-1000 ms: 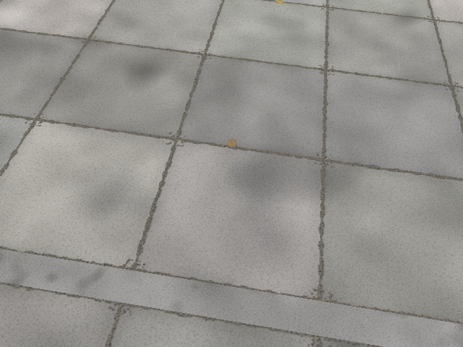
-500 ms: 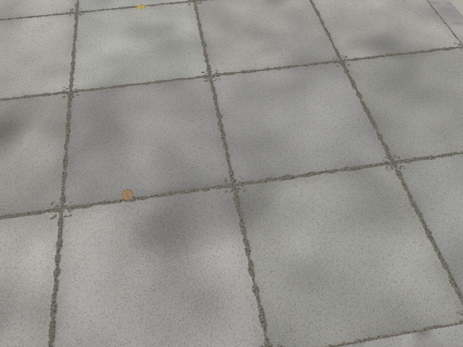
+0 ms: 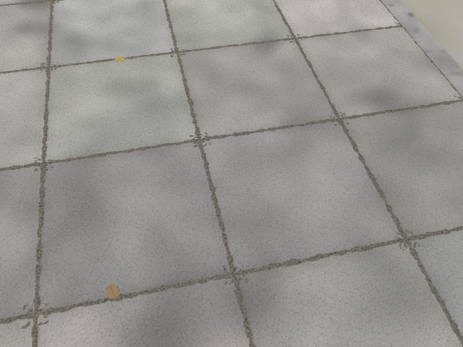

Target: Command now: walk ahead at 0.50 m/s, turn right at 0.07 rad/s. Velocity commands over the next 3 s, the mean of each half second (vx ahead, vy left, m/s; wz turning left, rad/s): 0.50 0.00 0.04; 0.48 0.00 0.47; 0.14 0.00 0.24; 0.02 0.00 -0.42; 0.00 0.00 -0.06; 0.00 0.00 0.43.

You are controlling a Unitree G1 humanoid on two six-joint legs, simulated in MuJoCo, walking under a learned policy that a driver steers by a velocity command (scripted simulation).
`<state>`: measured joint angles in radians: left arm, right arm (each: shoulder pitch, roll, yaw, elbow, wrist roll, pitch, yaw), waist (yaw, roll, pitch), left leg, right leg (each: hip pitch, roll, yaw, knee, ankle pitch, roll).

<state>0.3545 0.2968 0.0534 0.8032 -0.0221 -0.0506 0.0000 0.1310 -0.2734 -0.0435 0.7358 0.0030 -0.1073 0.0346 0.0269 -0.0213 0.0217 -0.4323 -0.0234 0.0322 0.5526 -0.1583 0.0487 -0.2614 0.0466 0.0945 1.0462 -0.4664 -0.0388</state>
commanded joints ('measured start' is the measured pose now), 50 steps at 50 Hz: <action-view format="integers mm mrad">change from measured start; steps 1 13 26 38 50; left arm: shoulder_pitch -108 -298 23 -142 18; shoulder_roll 121 17 118 114 15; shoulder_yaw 23 2 44 50 14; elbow -124 -157 -94 -19 -52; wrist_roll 4 14 23 35 56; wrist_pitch -36 -30 -43 -62 -22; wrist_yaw -2 -11 -9 8 12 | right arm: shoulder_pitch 143 217 231 47 218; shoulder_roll -127 -164 -167 -47 -364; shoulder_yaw -33 -36 -30 -27 -128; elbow -9 71 61 -13 -58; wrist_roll -6 11 46 19 -6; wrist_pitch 10 14 18 75 85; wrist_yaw -6 -28 -34 -14 -17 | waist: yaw -85 -99 89 -8 -33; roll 75 80 -135 -31 335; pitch -53 21 -231 30 -308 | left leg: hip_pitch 413 314 -343 -223 777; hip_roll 308 194 62 157 345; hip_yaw -470 -116 -160 -91 -594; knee -315 -421 735 281 -42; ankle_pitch -197 199 -337 176 555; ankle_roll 180 150 -17 -50 357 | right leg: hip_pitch -480 -369 524 138 -366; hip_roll -119 -139 -429 -289 -14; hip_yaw -2 -76 414 -193 -242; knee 167 -405 -723 -930 307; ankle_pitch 101 566 162 527 -190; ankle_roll -4 56 -195 -133 123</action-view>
